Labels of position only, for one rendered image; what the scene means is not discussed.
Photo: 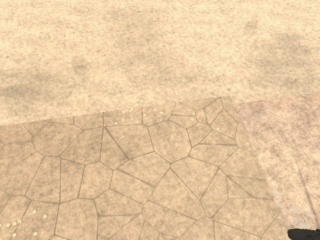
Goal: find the right robot hand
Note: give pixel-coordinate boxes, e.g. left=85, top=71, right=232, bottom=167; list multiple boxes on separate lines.
left=287, top=228, right=320, bottom=240

